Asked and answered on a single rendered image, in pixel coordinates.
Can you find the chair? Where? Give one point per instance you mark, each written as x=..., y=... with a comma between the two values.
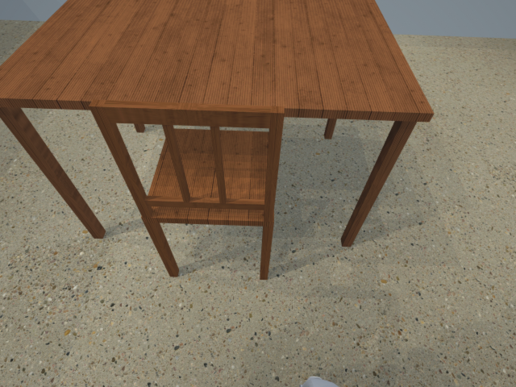
x=213, y=177

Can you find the table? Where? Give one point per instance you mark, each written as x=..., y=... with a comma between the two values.
x=323, y=59

